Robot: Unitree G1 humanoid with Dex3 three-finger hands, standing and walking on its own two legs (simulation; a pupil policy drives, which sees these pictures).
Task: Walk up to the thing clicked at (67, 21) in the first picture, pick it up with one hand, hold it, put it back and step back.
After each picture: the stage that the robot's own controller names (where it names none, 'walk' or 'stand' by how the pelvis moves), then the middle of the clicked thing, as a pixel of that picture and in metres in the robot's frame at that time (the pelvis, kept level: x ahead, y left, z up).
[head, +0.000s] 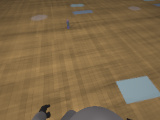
stand; (68, 24) +2.29 +0.75 -0.65
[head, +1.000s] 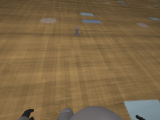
walk; (76, 31) +2.20 +0.40 -0.62
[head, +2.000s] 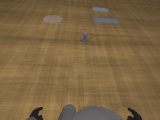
walk; (84, 37) +1.57 +0.15 -0.64
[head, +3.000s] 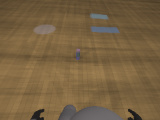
walk; (78, 54) +1.07 +0.21 -0.64
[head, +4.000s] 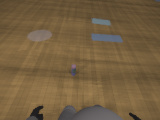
walk; (73, 70) +0.71 +0.20 -0.64
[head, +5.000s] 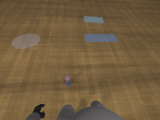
stand; (67, 81) +0.48 +0.22 -0.64
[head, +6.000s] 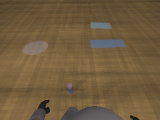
stand; (70, 88) +0.42 +0.25 -0.64
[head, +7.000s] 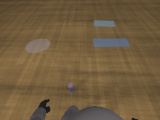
stand; (71, 88) +0.41 +0.24 -0.64
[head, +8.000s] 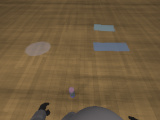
stand; (72, 92) +0.38 +0.21 -0.66
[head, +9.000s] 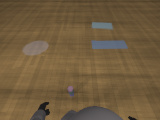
stand; (71, 91) +0.38 +0.22 -0.65
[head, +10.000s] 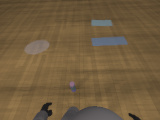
stand; (73, 87) +0.43 +0.23 -0.65
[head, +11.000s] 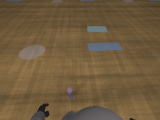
stand; (70, 93) +0.39 +0.23 -0.65
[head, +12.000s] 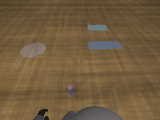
stand; (70, 90) +0.43 +0.23 -0.66
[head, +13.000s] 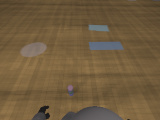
stand; (70, 90) +0.42 +0.22 -0.66
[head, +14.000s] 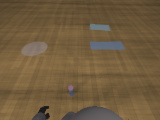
stand; (71, 90) +0.41 +0.21 -0.66
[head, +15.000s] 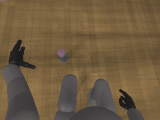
go down; (62, 56) +0.47 +0.25 -0.37
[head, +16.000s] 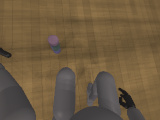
go down; (55, 45) +0.48 +0.29 -0.26
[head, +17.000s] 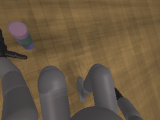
close in; (24, 39) +0.46 +0.33 -0.17
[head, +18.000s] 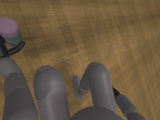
close; (13, 37) +0.46 +0.34 -0.16
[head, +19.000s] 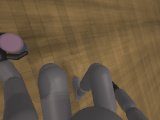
lift; (17, 46) +0.39 +0.34 -0.16
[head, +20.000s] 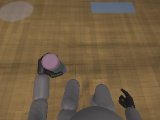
lift; (57, 66) +0.32 +0.22 +0.02
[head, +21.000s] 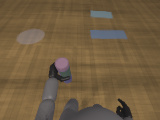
hold; (65, 72) +0.31 +0.17 +0.01
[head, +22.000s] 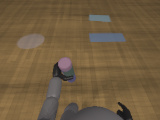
hold; (68, 72) +0.32 +0.15 +0.02
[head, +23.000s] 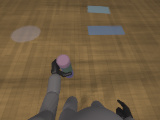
crouch; (66, 68) +0.35 +0.16 -0.01
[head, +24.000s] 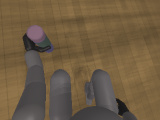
lower; (43, 42) +0.48 +0.26 -0.07
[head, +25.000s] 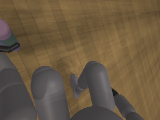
lower; (6, 38) +0.44 +0.34 -0.17
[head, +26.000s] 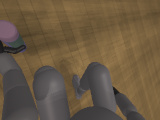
lower; (14, 40) +0.43 +0.33 -0.16
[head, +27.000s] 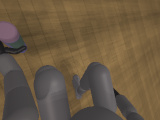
lower; (15, 41) +0.43 +0.33 -0.16
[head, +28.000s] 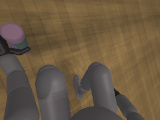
lower; (19, 42) +0.42 +0.32 -0.16
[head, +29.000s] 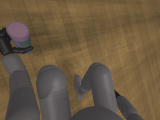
open; (23, 41) +0.43 +0.31 -0.17
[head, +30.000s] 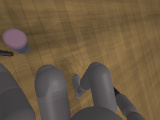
rise; (19, 44) +0.41 +0.31 -0.16
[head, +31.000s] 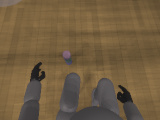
walk; (67, 58) +0.46 +0.24 -0.35
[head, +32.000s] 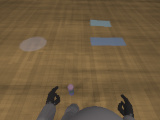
stand; (71, 90) +0.40 +0.19 -0.59
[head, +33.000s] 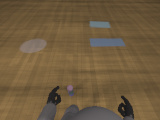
stand; (70, 91) +0.40 +0.20 -0.60
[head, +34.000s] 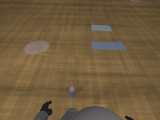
stand; (72, 92) +0.40 +0.20 -0.64
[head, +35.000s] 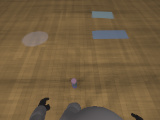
walk; (74, 83) +0.42 +0.17 -0.64
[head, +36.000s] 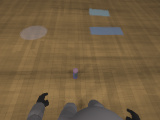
walk; (75, 73) +0.57 +0.15 -0.64
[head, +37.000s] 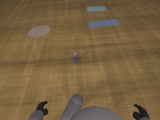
walk; (75, 58) +0.86 +0.30 -0.62
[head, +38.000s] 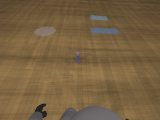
stand; (77, 57) +1.02 +0.22 -0.64
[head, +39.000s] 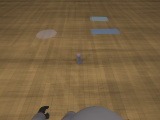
stand; (78, 59) +1.02 +0.22 -0.66
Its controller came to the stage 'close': yes
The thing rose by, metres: 0.68
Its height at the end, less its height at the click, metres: +0.00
